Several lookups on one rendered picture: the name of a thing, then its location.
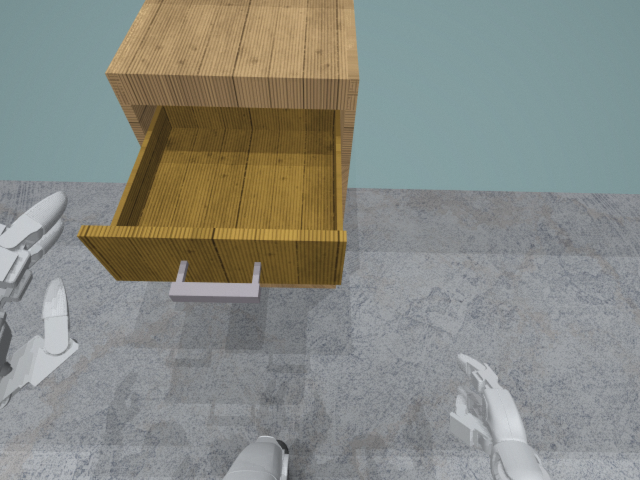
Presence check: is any handle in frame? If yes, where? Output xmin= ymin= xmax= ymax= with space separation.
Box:
xmin=169 ymin=261 xmax=261 ymax=303

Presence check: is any robot right hand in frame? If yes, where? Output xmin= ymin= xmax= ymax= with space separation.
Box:
xmin=450 ymin=353 xmax=528 ymax=457

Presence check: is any left robot thigh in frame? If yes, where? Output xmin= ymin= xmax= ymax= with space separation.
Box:
xmin=222 ymin=442 xmax=289 ymax=480

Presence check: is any robot right forearm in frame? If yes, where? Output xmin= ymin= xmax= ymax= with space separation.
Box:
xmin=490 ymin=440 xmax=553 ymax=480

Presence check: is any robot left shin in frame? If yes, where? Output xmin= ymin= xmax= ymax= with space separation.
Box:
xmin=256 ymin=436 xmax=282 ymax=449

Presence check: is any drawer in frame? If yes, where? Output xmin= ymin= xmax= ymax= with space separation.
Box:
xmin=77 ymin=105 xmax=347 ymax=285

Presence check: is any robot left hand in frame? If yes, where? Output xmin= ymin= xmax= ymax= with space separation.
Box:
xmin=0 ymin=191 xmax=78 ymax=410

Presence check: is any cabinet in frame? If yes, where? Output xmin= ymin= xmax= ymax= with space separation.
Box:
xmin=105 ymin=0 xmax=359 ymax=289

